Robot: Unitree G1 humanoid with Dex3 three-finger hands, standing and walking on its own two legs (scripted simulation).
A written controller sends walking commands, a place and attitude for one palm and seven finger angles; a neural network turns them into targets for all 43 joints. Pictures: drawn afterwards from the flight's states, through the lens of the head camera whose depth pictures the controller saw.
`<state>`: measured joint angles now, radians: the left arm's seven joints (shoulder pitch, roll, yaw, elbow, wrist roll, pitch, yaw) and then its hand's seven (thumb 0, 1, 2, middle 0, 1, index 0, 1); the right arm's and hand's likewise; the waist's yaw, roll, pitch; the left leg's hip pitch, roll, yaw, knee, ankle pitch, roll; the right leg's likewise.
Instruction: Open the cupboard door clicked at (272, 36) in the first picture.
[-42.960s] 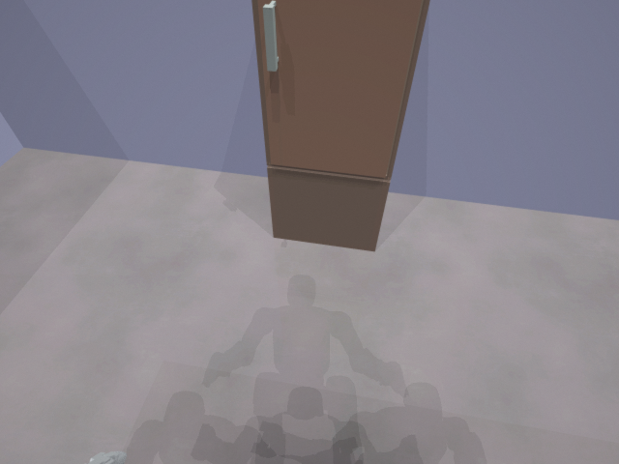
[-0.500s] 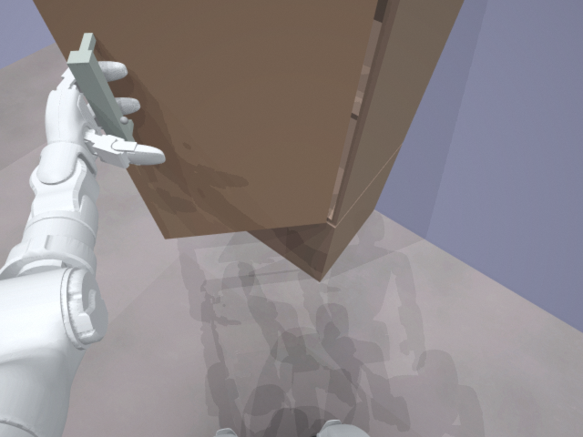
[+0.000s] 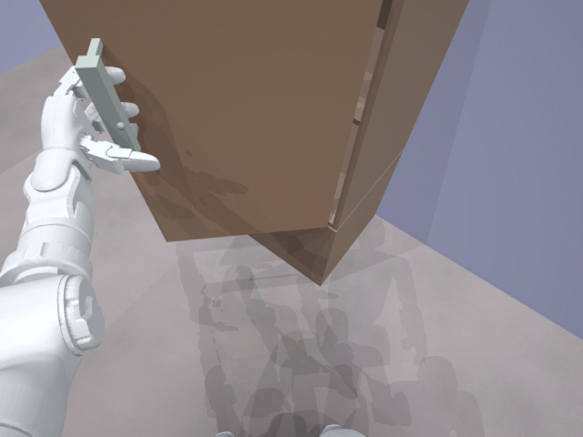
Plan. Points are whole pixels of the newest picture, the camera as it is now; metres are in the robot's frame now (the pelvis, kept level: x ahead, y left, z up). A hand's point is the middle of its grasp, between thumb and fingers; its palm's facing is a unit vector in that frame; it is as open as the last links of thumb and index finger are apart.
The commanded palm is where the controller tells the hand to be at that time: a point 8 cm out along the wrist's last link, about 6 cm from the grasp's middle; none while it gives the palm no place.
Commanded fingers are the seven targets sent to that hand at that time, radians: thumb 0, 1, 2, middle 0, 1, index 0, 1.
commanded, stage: close the thumb around the handle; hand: left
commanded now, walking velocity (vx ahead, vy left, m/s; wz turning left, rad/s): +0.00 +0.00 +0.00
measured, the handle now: (115, 103) +0.55 +0.21 +0.13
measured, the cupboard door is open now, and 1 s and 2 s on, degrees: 45 44 67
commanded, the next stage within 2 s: pull the door open along its arc in 0.68 s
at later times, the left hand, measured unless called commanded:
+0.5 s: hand (124, 126) +0.50 +0.19 +0.13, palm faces +0.05 -1.00 +0.00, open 7.2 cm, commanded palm +0.47 +0.23 +0.13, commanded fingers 0.00 0.90 0.90 -0.40 -1.35 -0.40 -1.35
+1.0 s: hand (125, 123) +0.51 +0.19 +0.13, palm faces +0.05 -1.00 +0.00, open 5.9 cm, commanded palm +0.45 +0.24 +0.13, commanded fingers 0.00 0.90 0.90 -0.40 -1.35 -0.40 -1.35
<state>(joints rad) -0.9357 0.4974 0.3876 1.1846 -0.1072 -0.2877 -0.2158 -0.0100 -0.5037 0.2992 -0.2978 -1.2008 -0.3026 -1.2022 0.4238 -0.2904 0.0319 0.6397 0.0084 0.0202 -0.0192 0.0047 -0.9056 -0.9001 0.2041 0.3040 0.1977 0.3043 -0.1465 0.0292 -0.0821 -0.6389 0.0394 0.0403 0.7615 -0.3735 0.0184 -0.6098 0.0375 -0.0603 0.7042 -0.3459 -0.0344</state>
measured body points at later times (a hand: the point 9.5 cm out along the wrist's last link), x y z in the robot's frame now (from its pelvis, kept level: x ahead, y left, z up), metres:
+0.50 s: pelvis -0.01 +0.01 +0.00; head +0.07 +0.02 +0.44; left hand +0.49 +0.24 +0.13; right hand -0.01 -0.25 -0.12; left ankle -0.01 +0.11 -0.71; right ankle -0.01 -0.10 -0.71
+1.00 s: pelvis +0.00 +0.01 +0.00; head +0.08 +0.01 +0.44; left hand +0.50 +0.24 +0.13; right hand -0.02 -0.26 -0.12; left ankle -0.01 +0.11 -0.71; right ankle -0.01 -0.10 -0.71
